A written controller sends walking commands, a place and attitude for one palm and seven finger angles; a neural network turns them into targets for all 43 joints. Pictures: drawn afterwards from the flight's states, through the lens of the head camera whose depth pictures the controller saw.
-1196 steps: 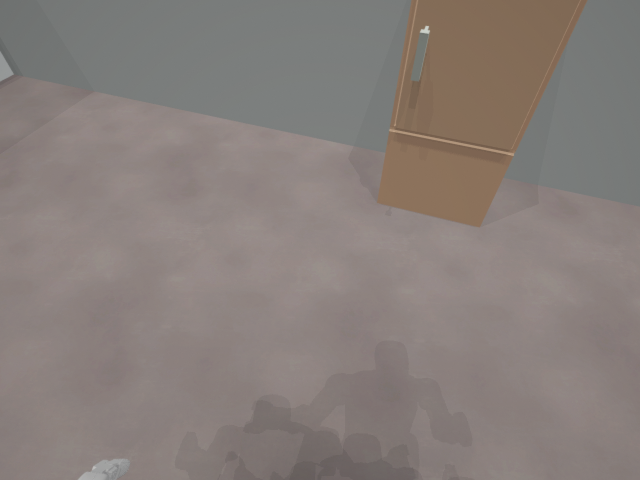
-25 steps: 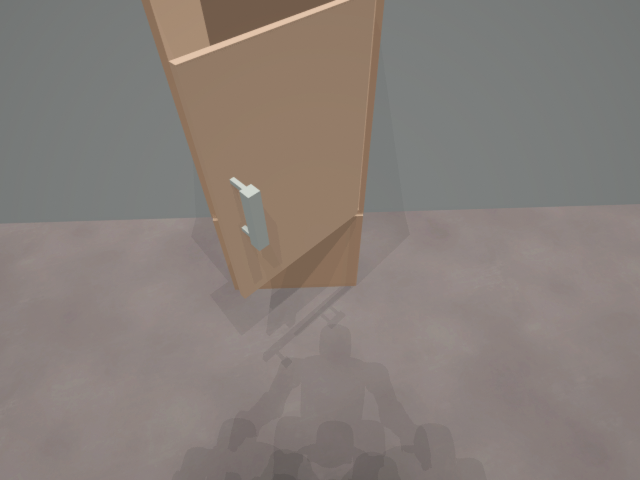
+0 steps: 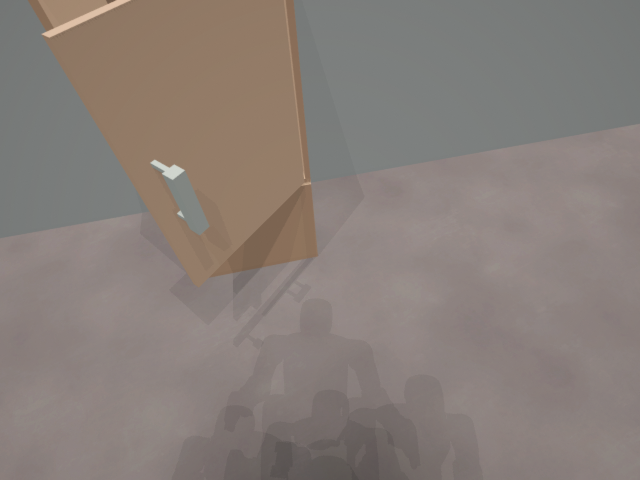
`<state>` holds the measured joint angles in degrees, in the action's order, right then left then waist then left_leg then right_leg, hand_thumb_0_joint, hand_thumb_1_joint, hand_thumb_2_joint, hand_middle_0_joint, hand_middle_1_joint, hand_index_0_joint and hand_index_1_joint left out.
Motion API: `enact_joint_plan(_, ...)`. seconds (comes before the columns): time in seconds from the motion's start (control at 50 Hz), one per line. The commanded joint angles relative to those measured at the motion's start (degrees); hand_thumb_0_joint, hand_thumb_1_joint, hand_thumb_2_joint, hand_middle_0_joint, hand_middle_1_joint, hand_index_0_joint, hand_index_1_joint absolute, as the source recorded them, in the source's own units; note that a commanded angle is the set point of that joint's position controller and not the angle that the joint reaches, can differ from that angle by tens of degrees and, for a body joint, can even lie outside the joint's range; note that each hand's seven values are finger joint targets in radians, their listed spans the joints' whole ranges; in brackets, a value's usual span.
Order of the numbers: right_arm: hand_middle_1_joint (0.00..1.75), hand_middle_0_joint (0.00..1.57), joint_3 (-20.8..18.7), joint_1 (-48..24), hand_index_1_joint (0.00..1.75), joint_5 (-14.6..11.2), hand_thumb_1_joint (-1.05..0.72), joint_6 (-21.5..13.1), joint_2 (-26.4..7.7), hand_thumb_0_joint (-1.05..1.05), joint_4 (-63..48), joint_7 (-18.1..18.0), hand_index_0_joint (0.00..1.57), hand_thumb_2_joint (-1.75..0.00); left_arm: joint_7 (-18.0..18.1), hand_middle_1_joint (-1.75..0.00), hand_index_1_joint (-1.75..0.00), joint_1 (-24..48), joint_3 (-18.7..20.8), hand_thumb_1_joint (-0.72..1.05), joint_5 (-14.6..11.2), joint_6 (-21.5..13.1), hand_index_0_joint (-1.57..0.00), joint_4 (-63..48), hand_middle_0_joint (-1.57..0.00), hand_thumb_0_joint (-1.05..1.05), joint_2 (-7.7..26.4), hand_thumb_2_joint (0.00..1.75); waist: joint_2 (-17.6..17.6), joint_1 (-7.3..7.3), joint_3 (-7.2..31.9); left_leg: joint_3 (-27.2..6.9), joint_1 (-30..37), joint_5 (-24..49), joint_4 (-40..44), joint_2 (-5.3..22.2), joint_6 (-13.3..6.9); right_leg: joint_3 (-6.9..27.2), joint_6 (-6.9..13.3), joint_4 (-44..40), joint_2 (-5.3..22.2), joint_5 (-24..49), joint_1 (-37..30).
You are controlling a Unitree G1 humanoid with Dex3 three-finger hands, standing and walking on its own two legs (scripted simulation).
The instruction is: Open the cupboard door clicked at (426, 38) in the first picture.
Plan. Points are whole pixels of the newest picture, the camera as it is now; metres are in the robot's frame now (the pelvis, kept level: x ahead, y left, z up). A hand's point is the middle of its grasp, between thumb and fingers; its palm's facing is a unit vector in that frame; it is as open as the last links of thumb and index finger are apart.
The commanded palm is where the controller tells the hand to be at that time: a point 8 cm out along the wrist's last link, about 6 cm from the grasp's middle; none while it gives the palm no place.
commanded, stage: walk to a spot facing it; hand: left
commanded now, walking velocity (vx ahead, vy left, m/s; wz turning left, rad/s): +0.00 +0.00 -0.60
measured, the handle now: (179, 197) +0.56 +0.31 -0.03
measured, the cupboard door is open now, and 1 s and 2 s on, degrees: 43 43 43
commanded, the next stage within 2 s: none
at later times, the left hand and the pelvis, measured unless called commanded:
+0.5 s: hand out of the picture +0.11 +0.21 -0.16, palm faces -0.20 -0.95 -0.24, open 7.4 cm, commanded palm none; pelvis +0.00 +0.01 +0.01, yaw -16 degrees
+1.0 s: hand (271, 428) +0.21 +0.10 -0.16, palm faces -0.56 -0.80 -0.21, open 7.4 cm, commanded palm none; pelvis +0.02 -0.02 +0.00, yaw -35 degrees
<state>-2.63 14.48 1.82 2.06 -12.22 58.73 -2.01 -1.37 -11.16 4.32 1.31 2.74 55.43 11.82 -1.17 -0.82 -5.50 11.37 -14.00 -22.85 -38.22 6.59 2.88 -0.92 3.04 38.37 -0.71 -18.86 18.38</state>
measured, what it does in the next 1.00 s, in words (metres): steps on the spot, turning right: left foot, then right foot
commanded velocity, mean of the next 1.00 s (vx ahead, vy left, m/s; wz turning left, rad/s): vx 0.04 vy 0.00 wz -0.60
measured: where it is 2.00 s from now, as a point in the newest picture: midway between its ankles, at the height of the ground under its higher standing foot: outside the picture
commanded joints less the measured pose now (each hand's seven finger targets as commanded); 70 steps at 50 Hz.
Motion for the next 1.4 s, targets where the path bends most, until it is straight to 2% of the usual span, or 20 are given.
enact_joint_plan(0.0,0.3,0.2,-2.47,-7.36,0.3,-1.14,-0.9,-0.15,-6.59,0.0,-7.74,-0.19,0.2,-0.9,2.38,-0.3,-0.3,-6.68,3.35,0.9,0.0,-1.28,-0.2,-2.39,-0.2,0.0,13.92,0.9,10.9,-2.93,2.52,-12.53,-18.98,-9.22,-30.22,-2.98,-0.71,31.31,10.82,-22.11,18.4,17.17,-7.09)
enact_joint_plan(0.1,0.3,0.2,-1.82,-6.08,0.3,-1.08,-0.9,-0.25,-4.71,0.0,-7.28,0.01,0.2,-0.9,3.0,-0.3,-0.3,-3.64,2.54,0.9,0.02,-2.15,-0.2,-3.84,-0.2,0.0,10.53,0.9,5.66,-0.22,9.1,-12.72,-15.77,-0.66,-24.48,-2.79,0.44,22.69,8.27,-18.08,12.64,25.71,-10.91)
enact_joint_plan(0.36,0.3,0.2,-1.87,-6.29,0.3,-2.12,-0.9,-1.47,-5.62,0.0,-10.3,-0.51,0.2,-0.9,2.19,-0.3,-0.3,-2.23,3.1,0.9,0.31,-1.18,-0.2,-5.9,-0.2,0.0,12.19,0.9,7.52,0.58,9.54,-13.89,-0.05,3.4,6.17,-6.84,-1.05,29.94,5.15,-16.0,7.5,21.12,-3.88)
enact_joint_plan(0.38,0.3,0.2,-2.0,-2.71,0.3,-2.06,-0.9,-2.03,-6.6,0.0,-9.49,-0.84,0.2,-0.9,2.19,-0.3,-0.3,-0.44,2.84,0.9,-0.08,-1.17,-0.2,-6.46,-0.2,0.0,11.53,0.9,5.58,2.67,11.08,-14.32,8.86,7.41,14.43,-4.86,-1.71,27.6,2.75,-13.65,5.67,17.24,1.59)
enact_joint_plan(0.42,0.3,0.2,-3.34,-1.12,0.3,-0.52,-0.9,-2.7,-15.6,0.0,-10.42,-1.49,0.2,-0.9,0.79,-0.3,-0.3,-0.02,1.71,0.9,-0.83,-1.36,-0.2,-9.12,-0.2,0.0,7.23,0.9,-17.14,2.88,8.93,-38.25,16.01,10.02,26.08,20.03,-11.56,8.39,-4.22,8.03,-5.88,-14.96,19.19)
enact_joint_plan(0.44,0.3,0.2,-3.17,-2.78,0.3,-0.21,-0.9,-2.39,-16.19,0.0,-11.93,-1.97,0.2,-0.9,0.06,-0.3,-0.3,1.63,2.42,0.9,-0.03,-1.63,-0.2,-10.38,-0.2,0.0,9.71,0.9,-9.32,2.27,6.32,-37.52,5.46,14.64,24.83,23.48,-15.83,5.75,-5.56,20.0,-1.98,-15.19,16.74)
enact_joint_plan(0.54,0.3,0.2,-1.95,-6.71,0.3,0.67,-0.9,-2.77,-11.15,0.0,-12.79,-1.25,0.2,-0.9,-1.15,-0.3,-0.3,1.03,1.55,0.9,-0.14,-0.4,-0.2,-9.35,-0.2,0.0,6.81,0.9,-12.4,-0.6,7.18,-12.96,4.6,36.94,14.73,9.13,-9.08,0.0,-6.07,16.78,0.91,-8.51,10.44)
enact_joint_plan(0.64,0.3,0.2,-3.12,-2.87,0.3,-0.31,-0.9,-1.88,-14.03,0.0,-11.67,-0.42,0.2,-0.9,-1.33,-0.3,-0.3,-2.79,1.76,0.9,-0.35,-1.54,-0.2,-7.64,-0.2,0.0,8.46,0.9,-8.02,-1.24,9.67,-8.4,-0.12,31.24,1.81,7.03,-4.09,-4.58,-3.4,-9.04,-1.19,8.43,-9.61)
enact_joint_plan(0.68,0.3,0.2,-1.57,-5.68,0.3,-1.58,-0.9,-1.81,-7.58,0.0,-15.49,0.06,0.2,-0.9,0.46,-0.3,-0.3,-9.74,3.88,0.9,0.22,-2.19,-0.2,-5.96,-0.2,0.0,20.1,0.9,19.07,-5.0,12.71,-4.41,-20.34,-15.48,-22.45,-4.0,1.51,28.44,9.07,-16.37,23.4,43.56,-22.1)
enact_joint_plan(0.72,0.3,0.2,-1.54,-7.34,0.3,-1.52,-0.9,-1.56,-8.32,0.0,-14.73,-0.49,0.2,-0.9,1.74,-0.3,-0.3,-6.91,3.73,0.9,0.31,-1.64,-0.2,-6.27,-0.2,0.0,17.52,0.9,16.32,-3.76,11.33,-12.91,-22.77,-12.42,-29.18,-1.63,0.61,28.18,12.17,-14.44,18.63,33.28,-17.8)
enact_joint_plan(0.88,0.3,0.2,-1.02,3.03,0.3,-1.63,-0.9,-1.71,-5.87,0.0,-9.57,0.11,0.2,-0.9,1.79,-0.3,-0.3,3.63,2.32,0.9,0.03,-0.79,-0.2,-8.48,-0.2,0.0,13.81,0.9,8.56,3.67,10.02,-8.42,3.09,6.42,4.58,-5.18,0.41,20.32,4.49,-12.23,9.2,15.29,2.14)
enact_joint_plan(0.9,0.3,0.2,-1.4,5.76,0.3,-1.18,-0.9,-2.2,-8.38,0.0,-8.93,-0.17,0.2,-0.9,1.46,-0.3,-0.3,4.4,1.75,0.9,-0.34,-0.46,-0.2,-9.25,-0.2,0.0,11.47,0.9,2.83,5.04,9.26,-12.2,10.17,4.29,13.41,-1.59,-0.98,17.53,1.68,-9.36,5.15,1.66,9.87)
enact_joint_plan(0.92,0.3,0.2,-2.63,8.19,0.3,0.21,-0.9,-2.83,-14.61,0.0,-8.73,-0.34,0.2,-0.9,0.66,-0.3,-0.3,3.75,0.79,0.9,-0.78,-0.18,-0.2,-10.45,-0.2,0.0,7.25,0.9,-15.68,5.68,8.29,-31.27,13.94,-10.26,24.7,13.25,-6.2,8.65,-1.99,5.03,-3.76,-14.53,20.04)
enact_joint_plan(0.96,0.3,0.2,-3.01,7.63,0.3,0.63,-0.9,-3.75,-17.86,0.0,-10.32,-0.61,0.2,-0.9,-1.06,-0.3,-0.3,8.54,1.56,0.9,0.18,-1.34,-0.2,-13.35,-0.2,0.0,9.36,0.9,-7.02,5.17,4.14,-44.69,4.51,-16.29,30.31,25.01,-15.54,5.3,-3.62,23.72,1.32,-13.53,22.44)
enact_joint_plan(1.04,0.3,0.2,-1.52,2.82,0.3,0.67,-0.9,-4.53,-11.79,0.0,-9.92,-0.07,0.2,-0.9,-2.84,-0.3,-0.3,6.48,1.19,0.9,0.24,-1.43,-0.2,-10.03,-0.2,0.0,5.65,0.9,-11.06,1.68,4.07,-16.09,3.83,-0.02,25.34,11.63,-8.02,-0.54,-4.51,20.97,3.73,-3.74,17.45)
enact_joint_plan(1.18,0.3,0.2,-2.2,6.92,0.3,0.48,-0.9,-4.18,-12.57,0.0,-7.71,0.93,0.2,-0.9,-2.89,-0.3,-0.3,4.72,0.85,0.9,0.26,-2.59,-0.2,-8.56,-0.2,0.0,5.24,0.9,-7.76,1.46,6.33,-4.18,0.35,4.96,13.69,11.57,-5.24,-8.64,-2.24,-6.51,-0.29,-0.43,-5.05)
enact_joint_plan(1.2,0.3,0.2,-1.98,5.2,0.3,-0.01,-0.9,-4.24,-11.46,0.0,-8.4,1.24,0.2,-0.9,-2.4,-0.3,-0.3,-2.7,1.77,0.9,0.37,-3.07,-0.2,-6.15,-0.2,0.0,8.14,0.9,-0.98,-2.67,9.01,-0.43,-7.38,6.26,2.76,8.26,-2.99,-5.09,-0.05,-11.49,0.77,-0.16,-18.66)
enact_joint_plan(1.22,0.3,0.2,-0.84,1.73,0.3,-1.29,-0.9,-4.37,-6.84,0.0,-11.16,1.88,0.2,-0.9,-1.29,-0.3,-0.3,-11.38,3.74,0.9,0.77,-3.85,-0.2,-3.67,-0.2,0.0,16.31,0.9,19.87,-7.03,11.78,5.47,-26.2,-5.66,-17.28,0.43,0.46,20.47,6.86,-19.6,17.27,-6.49,-33.16)
enact_joint_plan(1.24,0.3,0.2,-0.67,-4.94,0.3,-0.93,-0.9,-4.37,-7.68,0.0,-14.45,1.57,0.2,-0.9,-0.26,-0.3,-0.3,-15.94,4.36,0.9,-0.59,-3.62,-0.2,-2.54,-0.2,0.0,19.74,0.9,19.74,-9.66,10.23,-4.86,-33.92,-15.88,-28.5,-1.47,0.73,34.61,11.99,-24.42,25.22,0.34,-30.62)
enact_joint_plan(1.38,0.3,0.2,-1.38,-2.6,0.3,-0.59,-0.9,-4.1,-4.55,0.0,-10.04,2.66,0.2,-0.9,0.78,-0.3,-0.3,-2.2,2.36,0.9,0.26,-5.49,-0.2,-4.62,-0.2,0.0,11.93,0.9,9.22,0.71,4.92,-7.87,-16.65,3.35,-11.69,-0.14,1.23,14.07,9.0,-22.38,13.47,10.16,-7.95)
